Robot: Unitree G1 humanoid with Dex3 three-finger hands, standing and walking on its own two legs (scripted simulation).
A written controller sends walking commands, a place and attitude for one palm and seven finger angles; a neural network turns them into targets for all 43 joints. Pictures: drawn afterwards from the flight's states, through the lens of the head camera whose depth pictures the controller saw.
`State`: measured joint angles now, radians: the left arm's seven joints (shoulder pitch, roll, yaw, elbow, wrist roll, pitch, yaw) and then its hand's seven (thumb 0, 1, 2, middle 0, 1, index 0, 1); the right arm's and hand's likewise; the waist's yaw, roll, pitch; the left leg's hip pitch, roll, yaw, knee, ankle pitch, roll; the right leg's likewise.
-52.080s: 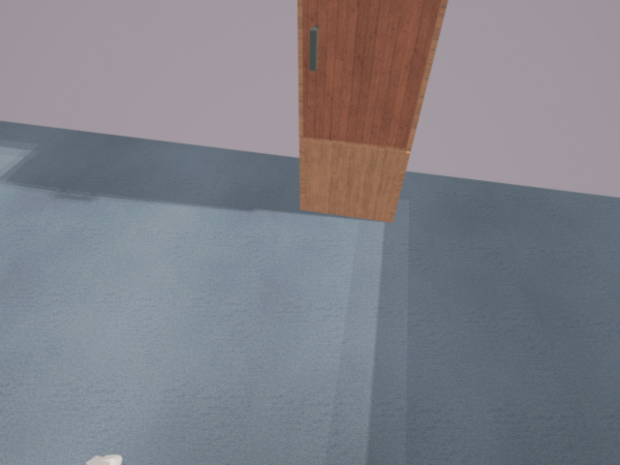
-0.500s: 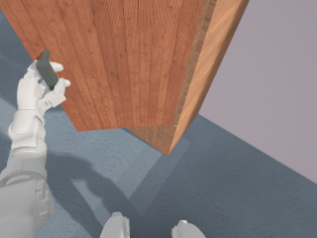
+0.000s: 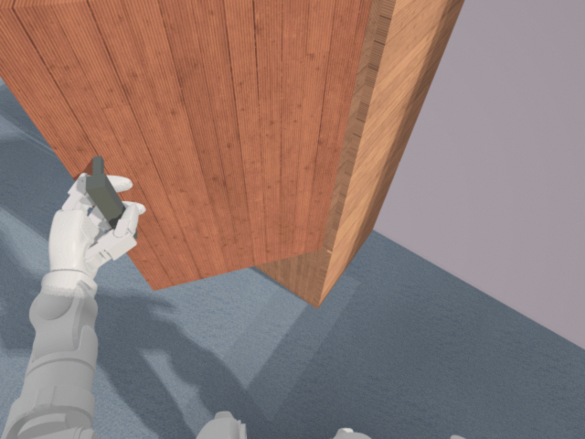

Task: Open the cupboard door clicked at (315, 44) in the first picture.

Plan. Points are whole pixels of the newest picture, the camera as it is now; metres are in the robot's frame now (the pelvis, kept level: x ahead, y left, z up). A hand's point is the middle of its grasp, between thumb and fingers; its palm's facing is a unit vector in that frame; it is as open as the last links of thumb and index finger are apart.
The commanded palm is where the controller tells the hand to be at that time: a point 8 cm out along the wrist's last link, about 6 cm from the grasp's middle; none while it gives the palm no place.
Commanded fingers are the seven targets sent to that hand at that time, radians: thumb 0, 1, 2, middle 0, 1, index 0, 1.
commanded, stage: pull the door open along its arc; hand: left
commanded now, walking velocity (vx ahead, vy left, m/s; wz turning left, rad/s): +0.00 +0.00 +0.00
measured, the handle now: (114, 199) +0.43 +0.25 +0.06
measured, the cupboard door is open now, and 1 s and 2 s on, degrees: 52 86 88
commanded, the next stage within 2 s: open thumb and fingers to let go in 0.64 s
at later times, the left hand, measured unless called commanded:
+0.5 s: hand (190, 319) +0.26 +0.12 +0.07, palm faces +0.47 -0.88 +0.01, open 6.4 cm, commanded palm +0.18 +0.17 +0.06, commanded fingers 0.00 0.90 0.90 -0.40 -1.35 -0.40 -1.35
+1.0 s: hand (225, 339) +0.23 +0.08 +0.07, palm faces +0.49 -0.87 +0.02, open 7.4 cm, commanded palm +0.18 +0.11 +0.06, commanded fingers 0.00 -0.08 0.48 -0.33 -1.25 -0.33 -1.25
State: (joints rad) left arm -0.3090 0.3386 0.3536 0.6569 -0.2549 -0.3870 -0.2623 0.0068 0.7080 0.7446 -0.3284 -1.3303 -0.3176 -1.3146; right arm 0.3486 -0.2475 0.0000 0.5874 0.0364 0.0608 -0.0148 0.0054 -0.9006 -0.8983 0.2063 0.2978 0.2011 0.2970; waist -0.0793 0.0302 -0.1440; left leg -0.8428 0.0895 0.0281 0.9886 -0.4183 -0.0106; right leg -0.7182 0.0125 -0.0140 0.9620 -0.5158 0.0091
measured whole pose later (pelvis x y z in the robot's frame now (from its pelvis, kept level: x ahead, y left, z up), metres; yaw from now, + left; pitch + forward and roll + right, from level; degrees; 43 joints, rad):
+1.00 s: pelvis +0.00 -0.05 +0.00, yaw +5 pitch +10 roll +1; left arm 0.37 -0.08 -0.18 -0.04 0.03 -0.31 0.48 0.01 0.46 0.71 -0.35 -1.31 -0.36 -1.30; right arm 0.22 -0.19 0.01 0.54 -0.07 -0.01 0.00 0.01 -0.90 -0.90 0.20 0.30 0.20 0.30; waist 0.00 0.04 -0.16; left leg -0.74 0.05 -0.05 0.98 -0.41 -0.05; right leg -0.61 -0.01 -0.09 1.03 -0.59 -0.05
